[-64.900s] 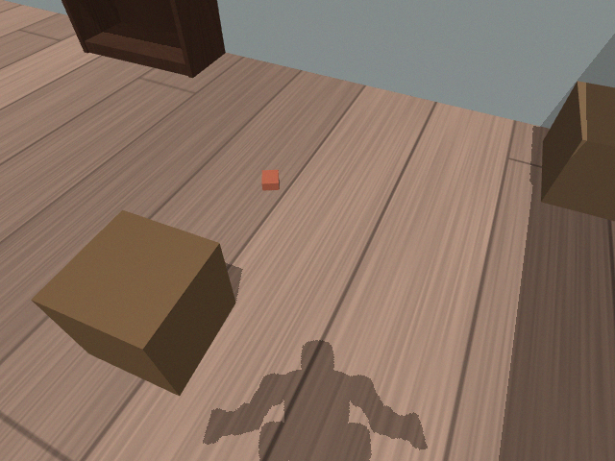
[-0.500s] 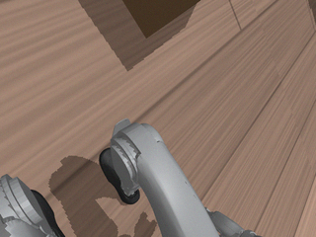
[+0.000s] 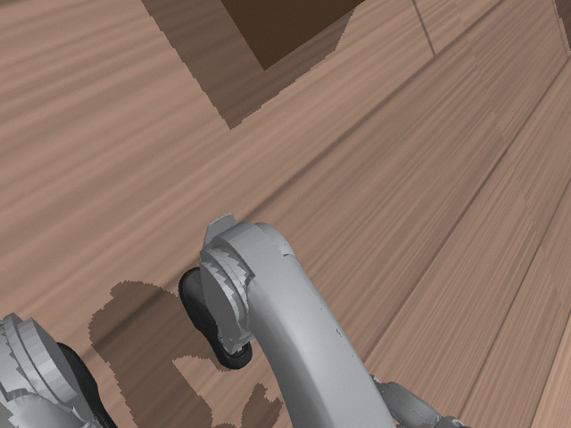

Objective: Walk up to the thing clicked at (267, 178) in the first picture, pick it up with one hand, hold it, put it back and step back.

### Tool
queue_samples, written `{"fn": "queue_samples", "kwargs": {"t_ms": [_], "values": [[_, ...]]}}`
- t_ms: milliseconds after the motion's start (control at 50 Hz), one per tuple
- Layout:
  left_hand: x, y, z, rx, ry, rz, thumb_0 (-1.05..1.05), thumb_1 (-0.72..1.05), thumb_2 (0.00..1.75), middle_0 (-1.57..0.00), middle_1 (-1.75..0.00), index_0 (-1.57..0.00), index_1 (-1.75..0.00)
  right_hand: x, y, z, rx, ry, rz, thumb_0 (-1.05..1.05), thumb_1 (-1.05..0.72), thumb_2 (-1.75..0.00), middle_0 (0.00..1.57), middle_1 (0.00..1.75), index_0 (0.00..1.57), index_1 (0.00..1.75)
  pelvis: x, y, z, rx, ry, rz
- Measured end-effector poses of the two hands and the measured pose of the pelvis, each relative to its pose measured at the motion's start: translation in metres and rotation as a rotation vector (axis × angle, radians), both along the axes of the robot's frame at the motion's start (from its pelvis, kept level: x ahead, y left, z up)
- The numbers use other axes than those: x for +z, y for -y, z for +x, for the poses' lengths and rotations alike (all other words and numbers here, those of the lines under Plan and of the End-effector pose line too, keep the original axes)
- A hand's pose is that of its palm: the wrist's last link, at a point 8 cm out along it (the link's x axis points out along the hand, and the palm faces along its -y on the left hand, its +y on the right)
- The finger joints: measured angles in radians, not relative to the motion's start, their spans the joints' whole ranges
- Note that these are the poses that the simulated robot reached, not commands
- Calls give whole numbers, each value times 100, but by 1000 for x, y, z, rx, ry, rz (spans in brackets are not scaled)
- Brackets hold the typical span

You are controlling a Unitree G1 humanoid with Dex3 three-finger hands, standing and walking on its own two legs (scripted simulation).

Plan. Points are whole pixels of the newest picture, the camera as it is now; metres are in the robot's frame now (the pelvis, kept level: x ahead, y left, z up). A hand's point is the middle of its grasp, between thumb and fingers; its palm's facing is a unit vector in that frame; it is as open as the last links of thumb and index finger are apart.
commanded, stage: close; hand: left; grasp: from above
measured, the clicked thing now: out of the picture +0.46 +0.37 -0.32
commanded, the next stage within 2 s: settle in 0.08 s
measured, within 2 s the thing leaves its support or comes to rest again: leaves its support in 0.50 s
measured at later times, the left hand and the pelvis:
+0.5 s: hand out of the picture +0.45 +0.36 -0.27, palm faces -0.19 -0.42 -0.89, open 10.5 cm; pelvis +0.00 +0.00 +0.00, yaw +0 degrees
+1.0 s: hand out of the picture +0.44 +0.38 -0.19, palm faces -0.21 -0.39 -0.90, open 10.5 cm; pelvis +0.00 -0.01 -0.01, yaw +4 degrees
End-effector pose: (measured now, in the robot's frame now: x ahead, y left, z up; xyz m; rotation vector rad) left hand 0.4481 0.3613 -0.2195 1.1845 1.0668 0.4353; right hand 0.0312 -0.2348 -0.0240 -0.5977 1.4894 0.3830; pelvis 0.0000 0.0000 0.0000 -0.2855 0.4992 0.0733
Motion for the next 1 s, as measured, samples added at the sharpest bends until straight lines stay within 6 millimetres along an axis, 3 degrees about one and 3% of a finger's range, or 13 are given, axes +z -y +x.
{"fn": "queue_samples", "kwargs": {"t_ms": [500, 680, 860, 1000], "values": [[6, -4, 0, 63, 24, -43, 0, 0, 37, -66, -48, -68, -47, 1, 0, -2, -37, -3, -11, 1, -95, -90, 20, 30, 20, 30, 2, 0, 1, 0, -14, 5], [34, -15, 0, 91, 43, -18, 1, 1, 30, -70, -44, -72, -44, -4, 4, -1, -91, 11, -1, 1, -94, -90, 20, 30, 20, 30, 3, 3, 4, 6, -46, 20], [70, -23, -1, 52, 22, 1, 1, 0, 29, -71, -43, -73, -42, -26, 4, -1, -146, 46, 41, 0, -92, -90, 20, 30, 20, 30, 0, 5, 4, 15, -66, 47], [86, -21, -4, 41, 17, -8, 1, 0, 30, -71, -44, -73, -43, -42, 6, -2, -162, 65, 58, 0, -91, -90, 20, 30, 20, 30, -6, 7, 4, 24, -73, 71]]}}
